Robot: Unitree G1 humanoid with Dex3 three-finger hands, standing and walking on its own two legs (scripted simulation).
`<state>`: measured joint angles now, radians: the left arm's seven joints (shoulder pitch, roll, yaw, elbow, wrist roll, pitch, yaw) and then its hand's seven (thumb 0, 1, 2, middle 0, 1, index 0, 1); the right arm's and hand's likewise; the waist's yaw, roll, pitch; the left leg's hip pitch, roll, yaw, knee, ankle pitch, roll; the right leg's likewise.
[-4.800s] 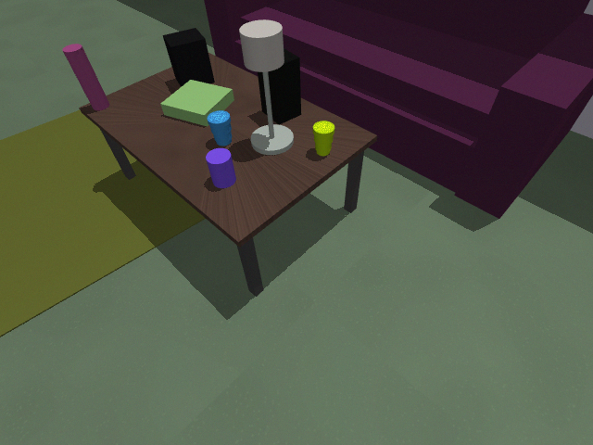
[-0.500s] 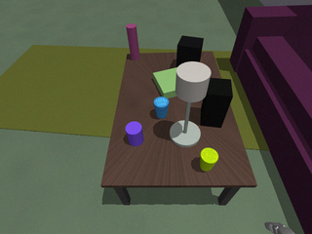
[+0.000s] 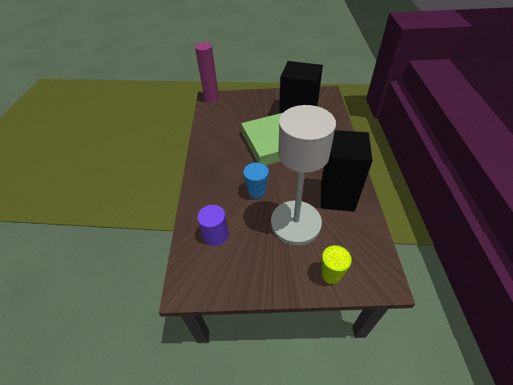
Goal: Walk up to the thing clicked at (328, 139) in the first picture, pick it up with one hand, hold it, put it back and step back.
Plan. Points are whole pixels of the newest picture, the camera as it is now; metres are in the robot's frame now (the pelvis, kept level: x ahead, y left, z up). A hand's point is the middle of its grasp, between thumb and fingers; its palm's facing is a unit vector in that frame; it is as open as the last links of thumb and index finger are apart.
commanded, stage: walk up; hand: right
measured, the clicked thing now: (333, 267) +0.45 -0.18 -0.32
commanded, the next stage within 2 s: stand in 0.12 s
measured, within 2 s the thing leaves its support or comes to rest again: neither
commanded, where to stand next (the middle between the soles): +0.05 +0.01 m, yaw +0 degrees
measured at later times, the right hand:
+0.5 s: hand out of the picture +0.08 -0.26 -0.15, palm faces +0.00 +0.94 -0.33, open 7.4 cm
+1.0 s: hand out of the picture +0.06 -0.26 -0.16, palm faces +0.00 +0.94 -0.33, open 7.4 cm
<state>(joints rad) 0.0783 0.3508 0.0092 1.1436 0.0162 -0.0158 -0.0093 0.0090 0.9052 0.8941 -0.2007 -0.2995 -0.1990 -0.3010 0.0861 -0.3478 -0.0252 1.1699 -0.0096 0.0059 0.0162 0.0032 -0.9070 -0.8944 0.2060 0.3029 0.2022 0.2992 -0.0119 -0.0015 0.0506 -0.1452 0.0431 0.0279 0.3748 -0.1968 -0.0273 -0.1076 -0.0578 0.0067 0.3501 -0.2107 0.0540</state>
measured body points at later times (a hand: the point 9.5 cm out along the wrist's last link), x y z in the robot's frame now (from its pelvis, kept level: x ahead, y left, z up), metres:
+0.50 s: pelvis -0.01 -0.01 +0.00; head +0.01 +0.00 +0.45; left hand +0.08 +0.30 -0.13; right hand +0.08 -0.31 -0.13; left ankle +0.00 +0.14 -0.75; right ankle -0.01 -0.15 -0.75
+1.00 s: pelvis -0.01 -0.01 +0.00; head +0.00 -0.01 +0.45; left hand +0.07 +0.30 -0.13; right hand +0.06 -0.31 -0.13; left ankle +0.00 +0.14 -0.75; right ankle -0.01 -0.15 -0.75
